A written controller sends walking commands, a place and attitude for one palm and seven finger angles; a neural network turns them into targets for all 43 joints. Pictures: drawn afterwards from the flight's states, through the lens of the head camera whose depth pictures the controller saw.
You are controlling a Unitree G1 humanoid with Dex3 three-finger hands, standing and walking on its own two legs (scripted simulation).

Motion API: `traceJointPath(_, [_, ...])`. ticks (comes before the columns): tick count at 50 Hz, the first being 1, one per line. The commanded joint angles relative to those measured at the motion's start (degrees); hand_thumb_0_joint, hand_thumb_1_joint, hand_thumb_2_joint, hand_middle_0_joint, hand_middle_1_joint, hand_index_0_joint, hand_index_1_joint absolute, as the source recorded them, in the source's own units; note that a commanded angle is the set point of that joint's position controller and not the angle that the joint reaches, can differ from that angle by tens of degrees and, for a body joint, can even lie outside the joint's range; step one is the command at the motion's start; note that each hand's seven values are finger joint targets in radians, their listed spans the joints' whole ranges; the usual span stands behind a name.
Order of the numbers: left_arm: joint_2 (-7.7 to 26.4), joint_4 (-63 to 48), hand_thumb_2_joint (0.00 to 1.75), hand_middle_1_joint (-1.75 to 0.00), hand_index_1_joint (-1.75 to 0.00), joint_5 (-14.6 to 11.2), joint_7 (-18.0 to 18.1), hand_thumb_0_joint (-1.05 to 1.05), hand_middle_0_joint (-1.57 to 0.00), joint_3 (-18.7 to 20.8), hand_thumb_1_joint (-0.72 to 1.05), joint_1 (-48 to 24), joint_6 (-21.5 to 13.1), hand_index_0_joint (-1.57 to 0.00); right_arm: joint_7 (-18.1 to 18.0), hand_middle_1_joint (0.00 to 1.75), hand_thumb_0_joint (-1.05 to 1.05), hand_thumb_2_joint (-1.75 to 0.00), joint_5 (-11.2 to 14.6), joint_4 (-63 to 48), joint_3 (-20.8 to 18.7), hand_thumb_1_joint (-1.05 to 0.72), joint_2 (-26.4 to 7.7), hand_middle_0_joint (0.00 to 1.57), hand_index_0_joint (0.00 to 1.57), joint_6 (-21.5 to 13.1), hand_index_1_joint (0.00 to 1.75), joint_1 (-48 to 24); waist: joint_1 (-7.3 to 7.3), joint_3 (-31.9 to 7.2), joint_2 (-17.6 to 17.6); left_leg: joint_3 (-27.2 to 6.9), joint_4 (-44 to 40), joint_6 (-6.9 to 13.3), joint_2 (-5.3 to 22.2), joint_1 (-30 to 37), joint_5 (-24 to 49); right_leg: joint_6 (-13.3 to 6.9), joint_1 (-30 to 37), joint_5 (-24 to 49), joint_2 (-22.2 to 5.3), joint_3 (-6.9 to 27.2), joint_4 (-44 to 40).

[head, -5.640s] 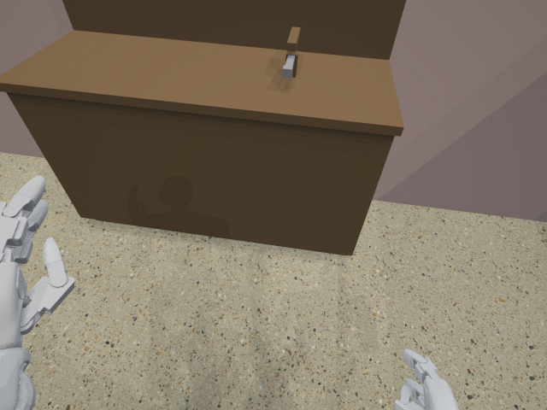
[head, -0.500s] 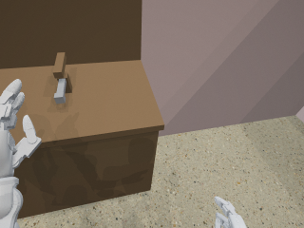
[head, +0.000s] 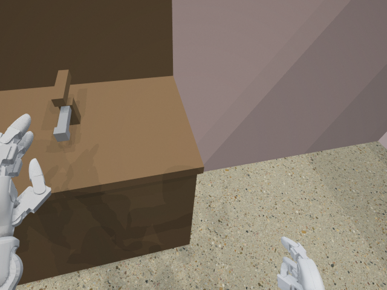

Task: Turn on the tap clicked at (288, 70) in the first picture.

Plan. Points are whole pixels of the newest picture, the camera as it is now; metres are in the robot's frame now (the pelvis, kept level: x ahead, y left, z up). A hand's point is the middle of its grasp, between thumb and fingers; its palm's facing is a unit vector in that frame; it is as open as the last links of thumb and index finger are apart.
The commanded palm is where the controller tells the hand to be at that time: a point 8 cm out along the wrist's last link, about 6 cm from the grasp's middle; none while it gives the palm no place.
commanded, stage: come to a stop and stand still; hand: left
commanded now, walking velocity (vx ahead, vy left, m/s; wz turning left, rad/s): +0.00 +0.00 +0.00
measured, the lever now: (62, 133) +0.44 +0.38 +0.04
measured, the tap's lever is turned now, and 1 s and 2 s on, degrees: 0 0 0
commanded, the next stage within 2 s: look again from close up in 0.08 s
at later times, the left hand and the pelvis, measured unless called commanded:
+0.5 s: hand (45, 195) +0.21 +0.25 +0.16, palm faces +0.41 -0.84 -0.35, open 7.4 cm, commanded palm +0.15 +0.28 +0.17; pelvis +0.00 +0.00 +0.00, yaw +1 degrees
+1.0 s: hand (62, 170) +0.26 +0.24 +0.16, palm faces +0.38 -0.85 -0.37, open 7.4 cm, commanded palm +0.20 +0.28 +0.17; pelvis +0.03 +0.00 -0.02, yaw -1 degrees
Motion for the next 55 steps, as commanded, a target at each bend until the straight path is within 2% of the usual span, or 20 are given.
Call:
traceJointPath(1, [9.67, -12.72, 0.90, -0.30, -0.30, -0.20, 1.12, 0.00, -0.20, 5.78, 0.90, -4.00, -3.02, -0.20, -1.09, 0.30, 0.00, -0.90, 0.25, -8.86, -3.03, -0.90, -6.77, 0.20, 0.20, -2.27, 0.30, -4.85, -0.03, -8.77, 3.81, -3.54, -4.52, -3.70, 3.23, -0.13, 14.33, -1.46, 6.71, 15.28, -2.17, 1.82, -1.18])
traceJointPath(7, [9.29, -11.74, 0.90, -0.30, -0.30, -0.19, 1.27, 0.00, -0.20, 5.19, 0.90, -4.56, -2.69, -0.20, -1.40, 0.30, 0.00, -0.90, 0.23, -8.79, -2.93, -0.90, -6.87, 0.20, 0.20, -1.79, 0.30, -4.97, -0.08, -6.87, 3.66, -4.10, -6.57, -3.13, 2.85, -2.11, 7.77, -1.27, 6.24, 9.24, -1.93, 2.16, -3.41])
traceJointPath(11, [9.16, -10.85, 0.90, -0.30, -0.30, -0.13, 1.30, 0.00, -0.20, 4.94, 0.90, -4.77, -2.43, -0.20, -1.60, 0.30, 0.00, -0.90, 0.22, -8.70, -2.93, -0.90, -6.91, 0.20, 0.20, -1.54, 0.30, -4.83, -0.10, -6.12, 3.56, -4.25, -7.48, -3.06, 2.83, -2.40, 6.47, -1.09, 6.01, 7.87, -1.72, 1.77, -3.99])
traceJointPath(16, [9.18, -11.80, 0.90, -0.30, -0.30, -0.03, 1.40, 0.00, -0.20, 4.91, 0.90, -4.84, -2.35, -0.20, -1.67, 0.30, 0.00, -0.90, 0.33, -8.69, -3.16, -0.90, -6.93, 0.20, 0.20, -1.46, 0.30, -4.58, -0.15, -6.95, 3.32, -4.24, -7.68, -3.16, 2.69, -2.14, 7.22, -0.93, 6.94, 8.50, -1.37, 1.13, -3.69])
traceJointPath(18, [10.28, -12.71, 0.90, -0.30, -0.30, -0.03, 1.42, 0.00, -0.20, 5.72, 0.90, -5.07, -2.33, -0.20, -1.73, 0.30, 0.00, -0.90, 0.25, -8.83, -3.14, -0.90, -6.99, 0.20, 0.20, -1.46, 0.30, -5.08, -0.12, -6.80, 4.71, -4.15, -7.70, -3.29, 2.66, -2.18, 7.65, -0.89, 6.84, 8.92, -1.42, 1.11, -3.54])
traceJointPath(21, [9.12, -11.15, 0.90, -0.30, -0.30, -0.11, 1.40, 0.00, -0.20, 4.93, 0.90, -3.84, -2.18, -0.20, -1.63, 0.30, 0.00, -0.90, 0.39, -8.65, -3.17, -0.90, -7.01, 0.20, 0.20, -1.38, 0.30, -4.58, -0.06, -6.28, 3.11, -4.54, -7.97, -3.28, 2.71, -2.95, 6.93, -0.88, 7.07, 8.33, -1.36, 1.02, -3.70])
traceJointPath(25, [9.12, -11.52, 0.90, -0.30, -0.30, 0.01, 1.38, 0.00, -0.20, 4.88, 0.90, -4.08, -2.23, -0.20, -1.70, 0.30, 0.00, -0.90, 0.37, -8.56, -3.27, -0.90, -7.08, 0.20, 0.20, -1.31, 0.30, -4.55, -0.12, -6.22, 4.33, -4.53, -8.33, -3.42, 2.71, -3.33, 6.95, -0.83, 7.38, 8.27, -1.10, 0.67, -3.25])
traceJointPath(28, [9.85, -12.26, 0.90, -0.30, -0.30, -0.08, 1.38, 0.00, -0.20, 5.41, 0.90, -4.40, -2.14, -0.20, -1.75, 0.30, 0.00, -0.90, 0.39, -8.63, -3.21, -0.90, -6.93, 0.20, 0.20, -1.22, 0.30, -4.93, -0.15, -6.15, 3.59, -4.51, -8.06, -3.33, 2.63, -3.18, 7.09, -0.76, 7.25, 8.63, -1.27, 0.69, -3.38])
traceJointPath(30, [8.97, -11.37, 0.90, -0.30, -0.30, -0.09, 1.40, 0.00, -0.20, 4.74, 0.90, -3.48, -2.15, -0.20, -1.68, 0.30, 0.00, -0.90, 0.26, -8.42, -3.47, -0.90, -7.15, 0.20, 0.20, -1.28, 0.30, -4.71, -0.25, -6.83, 2.92, -3.94, -7.02, -2.73, 2.74, -3.08, 3.49, -1.20, 6.96, 5.92, -1.80, 1.77, -3.45])
traceJointPath(34, [9.22, -11.43, 0.90, -0.30, -0.30, 0.06, 1.55, 0.00, -0.20, 4.64, 0.90, -4.59, -2.32, -0.20, -1.84, 0.30, 0.00, -0.90, -0.20, -7.98, -3.79, -0.90, -7.50, 0.20, 0.20, -1.27, 0.30, -4.98, -0.80, -5.25, 2.37, -4.20, -5.75, -1.48, 2.98, -4.43, -6.62, -2.34, 2.69, -5.88, -2.54, 4.39, -3.47])
traceJointPath(37, [9.35, -11.35, 0.90, -0.30, -0.30, 0.13, 1.66, 0.00, -0.20, 4.61, 0.90, -4.87, -2.39, -0.20, -1.79, 0.30, 0.00, -0.90, -0.13, -7.99, -3.96, -0.90, -7.70, 0.20, 0.20, -1.26, 0.30, -5.11, -0.97, -4.32, 2.38, -4.88, -3.85, -0.43, 3.59, -5.06, -8.44, -3.24, 0.53, -8.14, -2.95, 5.83, -1.66])
traceJointPath(39, [9.87, -12.87, 0.90, -0.30, -0.30, 0.15, 1.67, 0.00, -0.20, 4.84, 0.90, -6.66, -2.75, -0.20, -1.79, 0.30, 0.00, -0.90, -0.13, -7.92, -4.04, -0.90, -7.87, 0.20, 0.20, -1.30, 0.30, -5.21, -1.23, -3.84, 3.37, -4.91, -2.72, -0.44, 3.81, -4.77, -6.46, -3.85, -0.58, -6.51, -3.09, 6.20, 0.71])
traceJointPath(43, [10.87, -14.01, 0.90, -0.30, -0.30, -0.05, 1.79, 0.00, -0.20, 6.13, 0.90, -5.80, -3.15, -0.20, -1.47, 0.30, 0.00, -0.90, 0.32, -8.10, -4.08, -0.90, -8.01, 0.20, 0.20, -1.19, 0.30, -5.31, -1.24, -5.63, 5.92, -5.48, -0.26, -0.36, 5.52, -3.07, 2.70, -4.08, 0.03, 4.25, -2.48, 3.80, 8.98])
traceJointPath(46, [10.82, -13.25, 0.90, -0.30, -0.30, -0.29, 1.85, 0.00, -0.20, 6.87, 0.90, -3.06, -3.31, -0.20, -1.00, 0.30, 0.00, -0.90, 0.71, -8.45, -4.34, -0.90, -8.02, 0.20, 0.20, -0.69, 0.30, -4.66, -1.08, -6.42, 3.63, -4.21, 4.01, -0.47, 5.14, -5.35, 9.39, -4.62, 3.35, 10.83, -3.57, 4.10, 11.05])
traceJointPath(49, [11.94, -14.43, 0.90, -0.30, -0.30, -0.66, 1.79, 0.00, -0.20, 7.94, 0.90, -1.64, -3.85, -0.20, -0.29, 0.30, 0.00, -0.90, 0.97, -8.37, -4.66, -0.90, -7.57, 0.20, 0.20, -0.21, 0.30, -4.94, -1.25, -7.59, -1.59, -0.49, 13.61, -2.05, 1.85, -8.42, 12.35, -7.38, 6.67, 20.84, -9.07, 11.47, 9.28])
traceJointPath(51, [12.57, -13.93, 0.90, -0.30, -0.30, -0.78, 1.94, 0.00, -0.20, 9.21, 0.90, 0.46, -4.24, -0.20, 0.27, 0.30, 0.00, -0.90, 1.05, -8.24, -4.71, -0.90, -7.24, 0.20, 0.20, 0.28, 0.30, -4.85, -1.07, -7.65, -4.03, -0.30, 15.51, -2.25, 0.49, -11.70, 6.37, -9.12, 9.23, 23.18, -12.53, 16.12, 8.08])
traceJointPath(52, [12.47, -14.37, 0.90, -0.30, -0.30, -0.81, 1.95, 0.00, -0.20, 9.31, 0.90, 0.28, -4.38, -0.20, 0.51, 0.30, 0.00, -0.90, 1.21, -8.26, -4.76, -0.90, -7.25, 0.20, 0.20, 0.55, 0.30, -4.63, -1.25, -6.94, -3.58, -0.86, 13.24, -2.17, 0.78, -11.73, 2.92, -9.22, 8.39, 21.26, -13.34, 16.58, 8.38])
traceJointPath(53, [12.97, -14.52, 0.90, -0.30, -0.30, -0.99, 1.85, 0.00, -0.20, 10.27, 0.90, 0.60, -4.32, -0.20, 0.55, 0.30, 0.00, -0.90, 1.18, -8.03, -4.58, -0.90, -7.10, 0.20, 0.20, 0.89, 0.30, -4.72, -1.61, -6.17, -1.39, -1.15, 9.62, -2.09, 1.11, -9.10, 3.73, -8.16, 5.85, 19.75, -12.33, 14.48, 10.32])
traceJointPath(54, [12.62, -15.25, 0.90, -0.30, -0.30, -1.10, 1.72, 0.00, -0.20, 9.88, 0.90, 0.76, -4.36, -0.20, 0.45, 0.30, 0.00, -0.90, 1.27, -8.04, -4.40, -0.90, -6.89, 0.20, 0.20, 1.14, 0.30, -4.61, -2.00, -6.48, -0.14, -2.07, 5.63, -1.71, 1.87, -4.63, 8.23, -6.30, 2.78, 18.08, -9.53, 10.28, 13.73])
traceJointPath(55, [12.59, -15.79, 0.90, -0.30, -0.30, -1.27, 1.61, 0.00, -0.20, 10.08, 0.90, 1.30, -4.34, -0.20, 0.16, 0.30, 0.00, -0.90, 1.48, -8.26, -4.64, -0.90, -7.33, 0.20, 0.20, 1.17, 0.30, -4.32, -2.31, -7.33, 3.44, -5.02, 3.77, -0.69, 4.25, 1.74, 17.98, -3.64, -2.21, 16.42, -5.24, 4.73, 19.01])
